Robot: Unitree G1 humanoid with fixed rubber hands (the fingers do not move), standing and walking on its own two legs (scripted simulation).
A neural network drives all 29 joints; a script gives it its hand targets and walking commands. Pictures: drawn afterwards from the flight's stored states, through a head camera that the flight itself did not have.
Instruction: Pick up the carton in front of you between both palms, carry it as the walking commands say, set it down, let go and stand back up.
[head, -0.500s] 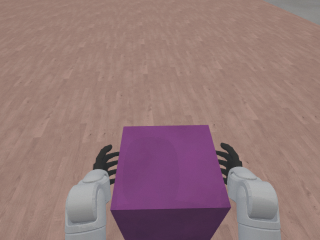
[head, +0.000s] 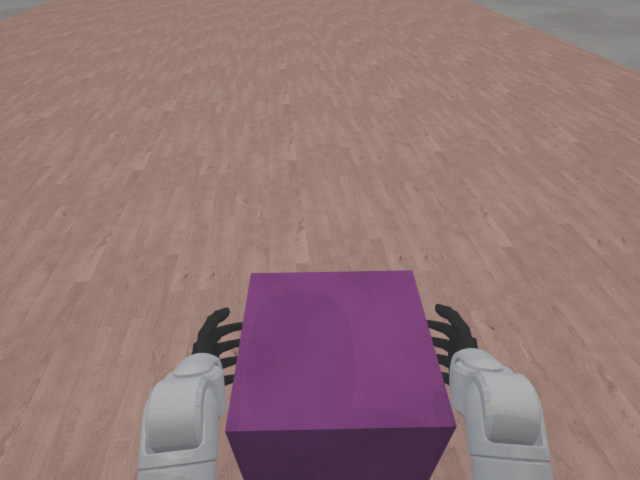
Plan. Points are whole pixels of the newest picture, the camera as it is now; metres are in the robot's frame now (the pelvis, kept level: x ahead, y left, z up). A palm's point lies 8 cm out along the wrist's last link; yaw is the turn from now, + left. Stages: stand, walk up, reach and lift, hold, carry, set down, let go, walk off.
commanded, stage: carry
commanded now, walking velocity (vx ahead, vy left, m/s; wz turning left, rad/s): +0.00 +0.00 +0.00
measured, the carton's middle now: (333, 392) +0.26 +0.00 +0.00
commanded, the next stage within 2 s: hold in 1.00 s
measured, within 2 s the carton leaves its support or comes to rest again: neither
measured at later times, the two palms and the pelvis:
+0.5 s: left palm (207, 377) +0.27 +0.16 +0.03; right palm (444, 372) +0.27 -0.14 +0.03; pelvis -0.02 +0.01 +0.00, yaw +0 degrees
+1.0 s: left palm (198, 376) +0.27 +0.17 +0.04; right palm (436, 370) +0.27 -0.13 +0.04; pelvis -0.02 +0.02 +0.00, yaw +0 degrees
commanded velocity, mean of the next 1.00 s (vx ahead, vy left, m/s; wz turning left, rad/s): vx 0.00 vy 0.00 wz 0.00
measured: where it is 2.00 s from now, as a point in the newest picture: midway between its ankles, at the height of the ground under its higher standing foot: outside the picture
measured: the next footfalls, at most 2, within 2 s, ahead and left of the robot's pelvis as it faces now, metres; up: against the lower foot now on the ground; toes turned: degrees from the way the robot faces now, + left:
none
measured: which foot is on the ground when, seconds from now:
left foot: down 0.00-1.00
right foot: down 0.00-1.00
